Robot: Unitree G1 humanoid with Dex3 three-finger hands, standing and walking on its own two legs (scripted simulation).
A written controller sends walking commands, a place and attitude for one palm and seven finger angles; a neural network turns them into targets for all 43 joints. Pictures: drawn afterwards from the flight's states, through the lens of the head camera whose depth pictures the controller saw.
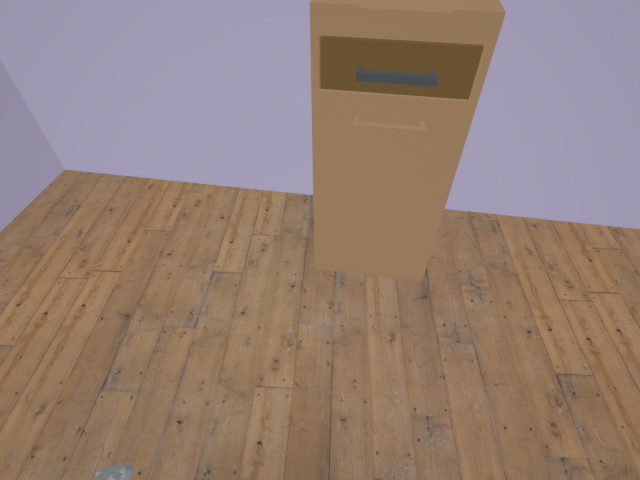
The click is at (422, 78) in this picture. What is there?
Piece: drawer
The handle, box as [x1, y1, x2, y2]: [355, 65, 437, 86]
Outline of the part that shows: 355,80 435,86 437,75 434,73 434,70 431,70 429,74 363,70 362,65 359,65 359,67 356,70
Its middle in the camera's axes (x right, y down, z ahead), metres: +0.18 -0.41 +0.95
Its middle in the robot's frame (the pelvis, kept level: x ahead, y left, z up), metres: +1.00 -0.13 +0.07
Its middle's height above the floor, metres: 0.84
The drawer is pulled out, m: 0.00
